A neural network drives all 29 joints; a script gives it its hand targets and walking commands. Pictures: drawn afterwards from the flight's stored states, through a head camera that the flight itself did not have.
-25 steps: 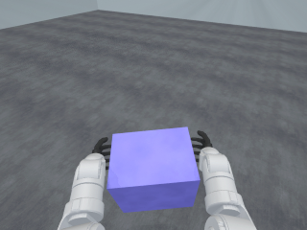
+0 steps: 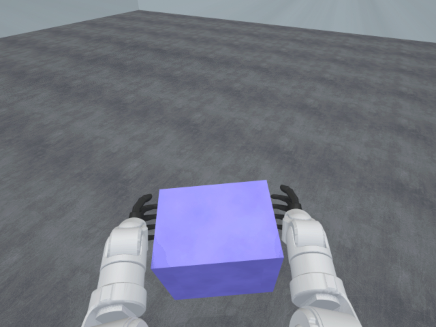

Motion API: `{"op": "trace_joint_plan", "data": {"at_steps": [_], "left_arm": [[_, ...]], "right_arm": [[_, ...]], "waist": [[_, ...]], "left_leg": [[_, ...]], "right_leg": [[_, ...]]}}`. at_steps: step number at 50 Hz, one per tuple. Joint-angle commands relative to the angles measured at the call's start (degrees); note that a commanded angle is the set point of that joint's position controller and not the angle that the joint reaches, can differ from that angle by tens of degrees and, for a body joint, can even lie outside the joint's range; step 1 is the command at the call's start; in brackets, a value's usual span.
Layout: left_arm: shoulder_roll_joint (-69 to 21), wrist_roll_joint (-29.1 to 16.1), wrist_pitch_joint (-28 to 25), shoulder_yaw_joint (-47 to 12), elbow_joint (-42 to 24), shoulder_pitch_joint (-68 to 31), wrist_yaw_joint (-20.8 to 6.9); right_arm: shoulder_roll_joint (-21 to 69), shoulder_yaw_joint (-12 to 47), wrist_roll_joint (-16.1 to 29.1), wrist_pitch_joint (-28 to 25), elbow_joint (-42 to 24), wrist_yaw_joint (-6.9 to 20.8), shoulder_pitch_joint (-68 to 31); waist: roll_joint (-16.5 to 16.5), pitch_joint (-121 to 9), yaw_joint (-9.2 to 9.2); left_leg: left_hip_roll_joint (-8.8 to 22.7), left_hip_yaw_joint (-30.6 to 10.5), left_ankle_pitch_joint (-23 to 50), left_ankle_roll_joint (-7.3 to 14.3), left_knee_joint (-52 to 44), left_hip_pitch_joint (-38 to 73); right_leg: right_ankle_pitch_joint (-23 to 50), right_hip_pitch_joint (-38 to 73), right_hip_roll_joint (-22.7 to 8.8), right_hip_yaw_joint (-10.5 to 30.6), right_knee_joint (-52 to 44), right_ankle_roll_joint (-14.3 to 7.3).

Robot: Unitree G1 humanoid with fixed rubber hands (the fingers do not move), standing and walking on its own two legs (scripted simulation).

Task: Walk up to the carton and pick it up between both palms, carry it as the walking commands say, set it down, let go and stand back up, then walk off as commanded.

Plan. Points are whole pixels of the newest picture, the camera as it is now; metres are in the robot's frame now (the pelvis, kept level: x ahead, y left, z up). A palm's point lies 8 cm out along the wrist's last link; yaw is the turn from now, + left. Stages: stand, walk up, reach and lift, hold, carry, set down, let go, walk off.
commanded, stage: hold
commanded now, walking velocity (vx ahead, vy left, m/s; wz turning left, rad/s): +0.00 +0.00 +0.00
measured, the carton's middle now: (218, 242) +0.31 -0.01 -0.02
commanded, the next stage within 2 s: carry in 0.20 s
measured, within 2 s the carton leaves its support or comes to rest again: neither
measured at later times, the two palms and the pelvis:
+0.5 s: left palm (113, 234) +0.28 +0.19 +0.07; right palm (272, 208) +0.31 -0.12 +0.09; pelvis +0.01 +0.02 -0.01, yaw +5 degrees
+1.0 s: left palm (112, 213) +0.33 +0.20 +0.08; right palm (262, 194) +0.36 -0.11 +0.08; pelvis +0.06 +0.03 -0.01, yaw +5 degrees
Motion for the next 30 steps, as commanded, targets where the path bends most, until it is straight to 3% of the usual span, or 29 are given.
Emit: {"op": "trace_joint_plan", "data": {"at_steps": [1, 2, 3, 5, 6, 7, 8, 9, 10, 11, 12, 13, 14, 15, 16, 17, 18, 19, 21, 22, 23, 24, 25, 26, 28, 29, 30], "left_arm": [[-55.51, -16.9, -1.43, -28.48, -7.93, -30.43, -17.42], [-56.16, -17.76, -1.91, -29.5, -8.27, -29.89, -17.43], [-55.58, -16.7, -1.24, -28.7, -7.45, -30.37, -16.96], [-55.65, -16.85, -0.83, -29.56, -9.51, -24.62, -16.84], [-57.42, -18.68, -0.73, -31.74, -13.44, -22.19, -17.06], [-56.89, -19.75, -1.5, -33.32, -16.46, -25.68, -16.74], [-57.14, -19.7, -1.35, -33.94, -15.92, -25.09, -16.55], [-57.33, -19.98, -0.8, -34.73, -17.13, -25.54, -16.12], [-56.83, -20.34, -1.7, -36.55, -13.67, -30.38, -14.82], [-58.15, -21.67, -1.76, -37.06, -13.98, -30.67, -15.0], [-56.12, -20.74, -1.5, -36.2, -14.73, -31.27, -14.77], [-57.35, -22.84, -1.13, -38.68, -17.05, -31.48, -14.66], [-57.6, -24.73, -0.4, -40.4, -19.04, -35.71, -14.59], [-57.68, -25.7, 0.63, -41.21, -19.37, -36.02, -14.11], [-56.63, -26.43, 1.37, -42.15, -21.69, -35.05, -13.31], [-57.12, -28.07, 2.55, -42.95, -24.09, -37.04, -12.72], [-56.34, -28.98, 4.27, -44.09, -26.87, -38.13, -12.13], [-55.01, -28.33, 6.45, -44.15, -27.39, -34.98, -11.29], [-52.49, -27.24, 10.23, -43.06, -25.68, -29.0, -10.3], [-51.76, -27.21, 11.91, -43.34, -26.46, -28.47, -10.04], [-50.84, -27.09, 13.54, -43.41, -26.52, -29.76, -9.71], [-51.35, -28.72, 14.23, -45.34, -27.27, -31.41, -10.11], [-53.36, -31.47, 16.03, -48.71, -33.53, -37.89, -9.84], [-55.4, -33.64, 17.46, -48.99, -33.88, -37.62, -9.79], [-56.62, -36.48, 20.15, -48.69, -35.73, -36.32, -9.68], [-56.75, -37.5, 21.61, -49.68, -37.0, -36.41, -9.23], [-56.14, -37.48, 22.67, -48.85, -38.18, -34.58, -8.99]], "right_arm": [[57.11, 30.56, 15.44, 1.24, -1.08, 26.22, -22.96], [56.16, 31.29, 15.66, 0.99, -2.89, 26.08, -22.85], [55.5, 28.76, 14.39, 1.73, 0.01, 25.93, -21.45], [56.11, 32.79, 16.26, 1.45, -6.13, 25.13, -19.66], [56.66, 35.61, 17.99, 1.19, -11.07, 25.14, -20.26], [57.91, 38.32, 19.38, 0.61, -13.21, 24.74, -21.7], [57.76, 36.97, 18.88, 1.49, -11.58, 24.66, -20.03], [57.54, 37.56, 18.89, 1.78, -11.46, 24.7, -19.77], [55.8, 35.16, 18.83, 1.52, -7.22, 24.16, -26.63], [56.26, 36.93, 18.75, 1.76, -10.45, 23.68, -27.41], [56.25, 37.52, 18.78, 2.11, -8.88, 23.88, -26.03], [56.46, 40.99, 21.59, 2.19, -15.14, 23.53, -30.51], [56.89, 41.64, 21.87, 3.77, -14.31, 23.26, -30.28], [56.17, 42.35, 21.96, 5.04, -13.85, 23.03, -29.95], [57.9, 45.27, 25.59, 5.25, -16.74, 22.57, -31.47], [57.9, 47.06, 27.39, 6.8, -19.13, 21.99, -34.1], [58.74, 47.39, 28.48, 8.46, -19.08, 21.41, -32.33], [57.2, 46.63, 28.38, 10.65, -19.9, 20.96, -30.05], [55.79, 45.13, 28.19, 14.48, -16.53, 20.47, -23.74], [55.51, 43.81, 27.27, 16.63, -13.52, 20.52, -19.0], [54.01, 41.89, 27.21, 17.93, -12.42, 20.91, -18.36], [54.3, 43.14, 28.71, 17.82, -14.64, 20.57, -20.53], [55.4, 44.56, 30.41, 19.02, -18.36, 20.21, -24.05], [55.71, 46.94, 32.36, 19.79, -24.0, 19.38, -27.48], [55.5, 49.68, 34.63, 22.57, -30.11, 18.07, -30.72], [54.29, 48.98, 34.48, 23.7, -32.31, 17.66, -30.07], [54.48, 49.09, 35.32, 24.32, -34.68, 17.37, -31.11]], "waist": [[-2.64, -11.01, 2.28], [-3.44, -12.71, 0.64], [-0.21, -10.93, 0.95], [-2.0, -13.08, 1.96], [-1.75, -15.27, 1.02], [-1.25, -20.38, 1.57], [-2.62, -17.85, 0.9], [-1.38, -16.3, 1.33], [-1.32, -13.15, 1.92], [-2.93, -13.47, 2.01], [-2.77, -5.91, 2.19], [-4.32, -2.07, 2.02], [-7.95, 1.27, 1.7], [-6.21, 3.29, 1.58], [-11.43, -1.84, 2.12], [-16.66, -2.53, 1.72], [-17.2, -5.22, 1.62], [-14.19, -8.81, 0.91], [-8.59, -8.28, 0.39], [-3.85, -5.94, 0.01], [8.83, -2.39, -0.84], [13.82, -1.84, -0.51], [12.83, 2.16, 0.11], [6.09, -2.72, 0.09], [4.5, -5.63, 0.61], [6.62, -6.32, 0.75], [4.29, -6.63, 0.91]], "left_leg": [[-2.7, -5.48, 10.74, -1.09, -8.72, 6.31], [-2.45, -6.91, 13.1, -0.91, -8.04, 7.84], [-1.9, -6.89, 13.48, -1.82, -9.17, 8.97], [-3.0, -6.55, 19.91, -1.49, -7.81, 10.7], [-3.03, -6.13, 22.36, -1.7, -7.26, 12.29], [-3.19, -7.04, 26.69, -1.52, -6.66, 12.26], [-3.26, -7.3, 25.0, -1.67, -6.64, 12.66], [-3.57, -6.5, 21.9, -1.55, -7.09, 12.16], [8.18, -5.85, 11.96, -0.56, -0.04, 3.07], [6.93, -8.82, -11.35, 1.7, -2.79, -1.55], [7.0, -11.83, -28.75, 3.45, -6.15, -7.28], [4.93, -9.77, -33.02, 2.54, -4.45, -13.54], [3.25, -10.59, -33.96, 2.25, -3.55, -18.88], [-0.23, -3.55, -24.43, -0.18, 2.42, -18.68], [-0.39, -3.63, -20.98, -0.05, 7.87, -17.82], [-0.84, -0.76, -14.14, -1.34, 12.71, -17.4], [0.94, -0.96, -12.36, -0.79, 15.48, -13.83], [0.87, -1.42, -13.53, 0.75, 11.81, -10.75], [0.28, -1.5, -9.73, 1.38, 3.43, -0.82], [1.74, -4.04, -9.59, 1.57, 0.43, 5.5], [9.79, -17.53, -21.91, 4.02, -9.33, 9.37], [19.47, -29.63, -22.7, 6.05, -17.4, 6.18], [20.07, -27.02, -14.85, 6.7, -16.15, -1.47], [18.25, -23.02, -8.34, 6.45, -12.85, -1.42], [13.92, -12.22, 0.97, 4.45, -7.94, -4.91], [11.02, -9.7, 8.19, 3.42, -6.36, -3.62], [10.95, -8.52, 14.44, 3.27, -3.87, -4.56]], "right_leg": [[4.93, 12.62, 4.44, -4.21, -5.05, -1.52], [6.38, 13.27, 4.45, -4.38, -4.74, -1.1], [4.47, 11.15, 4.66, -4.48, -5.21, -1.46], [10.55, 12.91, 4.81, -4.22, -5.34, -0.8], [13.24, 14.24, 5.17, -4.6, -4.78, -0.58], [16.62, 17.36, 5.02, -3.63, -3.55, -0.17], [14.31, 15.1, 5.13, -3.59, -4.34, -0.57], [12.67, 14.45, 4.59, -3.15, -4.57, -0.78], [12.57, 6.47, -9.59, -1.76, 2.23, -1.65], [-8.84, 5.62, -8.15, -0.58, 0.61, -2.28], [-27.13, -0.21, -6.89, 0.27, -0.85, -2.79], [-32.98, -2.73, -6.27, -0.62, -1.78, -2.39], [-33.45, -2.4, -6.16, -0.16, -2.73, -1.89], [-30.9, -3.19, -7.53, 0.61, -5.85, -1.59], [-31.01, 2.34, -11.21, 5.08, -9.95, -3.2], [-30.41, 6.42, -14.79, 8.37, -12.95, -4.24], [-25.56, 6.37, -17.11, 10.36, -13.84, -5.55], [-24.77, 5.93, -17.24, 9.21, -12.44, -5.52], [-18.43, -1.44, -11.45, 2.64, -7.47, -3.75], [-21.9, -10.99, -7.76, -1.87, -4.52, -1.56], [-24.31, -22.89, -4.11, -7.1, 7.44, 0.22], [-14.8, -23.89, -0.13, -12.51, 17.5, 2.33], [-10.8, -19.96, -4.05, -9.16, 20.53, 2.27], [-9.2, -15.28, -4.11, -8.18, 19.51, 1.36], [-6.77, -7.77, -3.93, -9.95, 10.2, 1.04], [-6.41, -7.17, -2.61, -11.03, 7.33, 1.14], [-2.95, -2.58, -2.38, -11.57, 3.0, 0.69]]}}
